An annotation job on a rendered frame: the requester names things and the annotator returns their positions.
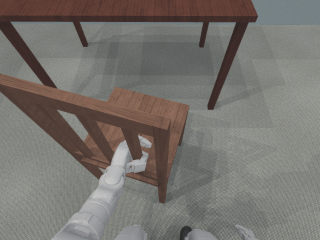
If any left robot forearm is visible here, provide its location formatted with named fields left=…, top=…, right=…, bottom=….
left=51, top=165, right=126, bottom=240

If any chair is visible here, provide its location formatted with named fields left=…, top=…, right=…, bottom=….
left=0, top=73, right=190, bottom=204

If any robot left thigh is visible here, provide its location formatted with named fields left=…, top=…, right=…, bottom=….
left=114, top=225, right=148, bottom=240

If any robot thigh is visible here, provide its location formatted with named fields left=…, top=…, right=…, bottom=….
left=114, top=225, right=148, bottom=240
left=184, top=230, right=218, bottom=240

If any table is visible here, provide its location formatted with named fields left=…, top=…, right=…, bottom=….
left=0, top=0, right=258, bottom=110

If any robot left hand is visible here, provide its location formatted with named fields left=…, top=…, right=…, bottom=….
left=110, top=135, right=152, bottom=173

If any robot right thigh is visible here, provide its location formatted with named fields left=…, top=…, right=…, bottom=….
left=184, top=230, right=218, bottom=240

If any robot right hand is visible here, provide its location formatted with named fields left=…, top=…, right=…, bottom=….
left=234, top=224, right=259, bottom=240

